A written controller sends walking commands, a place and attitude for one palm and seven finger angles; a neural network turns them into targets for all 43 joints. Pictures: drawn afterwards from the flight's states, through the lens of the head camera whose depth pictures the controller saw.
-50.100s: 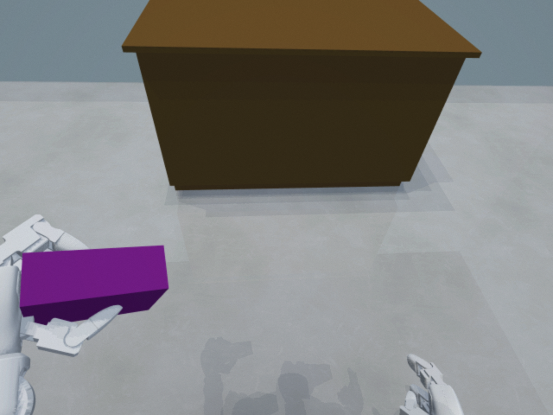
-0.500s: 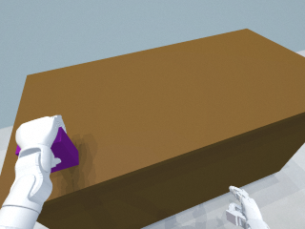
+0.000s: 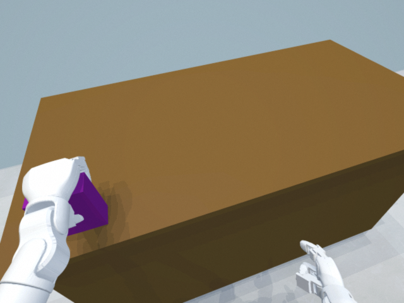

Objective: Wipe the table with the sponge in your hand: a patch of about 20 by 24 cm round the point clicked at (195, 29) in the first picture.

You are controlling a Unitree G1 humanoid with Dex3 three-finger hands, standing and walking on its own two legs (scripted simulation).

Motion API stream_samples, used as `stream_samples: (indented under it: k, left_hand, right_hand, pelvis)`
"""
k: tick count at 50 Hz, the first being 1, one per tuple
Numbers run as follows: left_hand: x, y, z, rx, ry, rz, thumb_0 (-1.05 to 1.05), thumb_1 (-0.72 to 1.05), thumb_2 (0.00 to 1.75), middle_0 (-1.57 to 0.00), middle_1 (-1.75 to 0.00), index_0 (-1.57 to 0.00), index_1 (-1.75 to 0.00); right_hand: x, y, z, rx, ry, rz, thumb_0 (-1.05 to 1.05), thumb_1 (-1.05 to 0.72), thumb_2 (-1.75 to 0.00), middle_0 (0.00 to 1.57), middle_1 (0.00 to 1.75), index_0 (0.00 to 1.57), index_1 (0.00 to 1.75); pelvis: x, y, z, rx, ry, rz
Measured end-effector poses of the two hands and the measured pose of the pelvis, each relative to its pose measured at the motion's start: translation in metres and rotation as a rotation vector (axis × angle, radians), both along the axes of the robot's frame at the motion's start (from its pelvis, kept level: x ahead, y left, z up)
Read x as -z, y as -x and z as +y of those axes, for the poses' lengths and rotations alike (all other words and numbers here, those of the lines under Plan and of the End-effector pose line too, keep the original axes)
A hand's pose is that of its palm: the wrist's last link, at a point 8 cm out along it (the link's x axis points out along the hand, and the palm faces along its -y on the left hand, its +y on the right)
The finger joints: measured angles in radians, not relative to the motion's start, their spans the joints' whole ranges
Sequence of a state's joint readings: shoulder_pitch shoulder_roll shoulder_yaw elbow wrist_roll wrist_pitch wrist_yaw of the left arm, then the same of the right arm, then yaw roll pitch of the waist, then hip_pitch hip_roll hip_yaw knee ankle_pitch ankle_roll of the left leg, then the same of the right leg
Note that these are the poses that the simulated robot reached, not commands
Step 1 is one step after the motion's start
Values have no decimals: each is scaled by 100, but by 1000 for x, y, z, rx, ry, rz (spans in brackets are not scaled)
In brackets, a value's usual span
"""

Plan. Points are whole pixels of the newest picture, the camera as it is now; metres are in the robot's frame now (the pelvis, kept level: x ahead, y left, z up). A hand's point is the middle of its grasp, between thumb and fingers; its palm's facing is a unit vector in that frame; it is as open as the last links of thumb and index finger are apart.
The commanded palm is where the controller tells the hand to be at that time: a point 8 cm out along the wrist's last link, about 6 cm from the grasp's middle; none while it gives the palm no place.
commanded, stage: lift the sponge slowly off the table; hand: left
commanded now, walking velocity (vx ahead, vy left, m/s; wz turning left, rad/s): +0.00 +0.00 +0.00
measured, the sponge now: (75, 212) +0.26 +0.31 +0.05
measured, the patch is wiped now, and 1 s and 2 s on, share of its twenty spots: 0.90 0.90 0.90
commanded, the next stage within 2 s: bring the sponge back beside the body in 1.78 s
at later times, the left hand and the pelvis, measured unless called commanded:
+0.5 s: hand (66, 191) +0.26 +0.30 +0.12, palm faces +0.05 -0.07 -1.00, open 9.4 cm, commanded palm +0.23 +0.30 +0.19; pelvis -0.01 -0.01 +0.00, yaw +1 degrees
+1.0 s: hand (56, 180) +0.26 +0.31 +0.15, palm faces +0.04 -0.05 -1.00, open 9.4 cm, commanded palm +0.23 +0.31 +0.23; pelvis -0.02 -0.02 +0.00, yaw +1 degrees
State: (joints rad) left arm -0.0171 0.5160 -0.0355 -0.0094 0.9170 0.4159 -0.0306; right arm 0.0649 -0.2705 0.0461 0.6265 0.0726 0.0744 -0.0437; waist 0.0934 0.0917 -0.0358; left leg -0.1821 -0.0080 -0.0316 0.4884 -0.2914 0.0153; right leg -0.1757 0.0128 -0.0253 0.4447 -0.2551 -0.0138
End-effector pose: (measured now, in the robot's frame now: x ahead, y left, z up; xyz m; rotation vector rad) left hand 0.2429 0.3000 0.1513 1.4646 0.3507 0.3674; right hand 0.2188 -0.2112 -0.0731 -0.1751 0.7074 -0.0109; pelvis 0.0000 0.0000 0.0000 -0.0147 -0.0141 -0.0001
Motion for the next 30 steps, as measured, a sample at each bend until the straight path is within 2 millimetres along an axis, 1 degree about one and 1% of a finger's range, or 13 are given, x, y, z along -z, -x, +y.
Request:
stream_samples:
  k: [7,13,18,25,30]
  left_hand:
    - [-3,11,-2,22,25,-3,0,-47,111,-77,-144,-80,-143]
    - [-4,19,2,-1,23,2,0,-48,111,-79,-143,-81,-142]
    - [-7,16,3,-1,14,11,-1,-48,111,-79,-142,-82,-141]
    - [-23,8,-9,52,-3,-26,-1,-48,111,-80,-142,-82,-141]
    - [-32,5,-12,43,-7,-43,-1,-48,111,-80,-142,-82,-141]
  right_hand:
    - [-3,-1,-2,-7,2,-20,1,-91,-90,20,30,20,30]
    - [-3,0,-3,-23,19,-19,1,-91,-90,20,30,20,30]
    - [-3,2,-2,-28,26,-24,1,-91,-90,20,30,20,30]
    - [-4,6,0,-25,10,-40,1,-91,-90,20,30,20,30]
    - [-4,9,-3,-20,-4,-39,1,-91,-90,20,30,20,30]
  pelvis:
    - [0,0,-3,2,0,-11]
    - [-1,5,-6,-9,0,-26]
    - [-1,10,-8,-16,-1,-33]
    - [-3,15,-10,-15,-3,-36]
    - [-3,17,-12,-8,-7,-37]
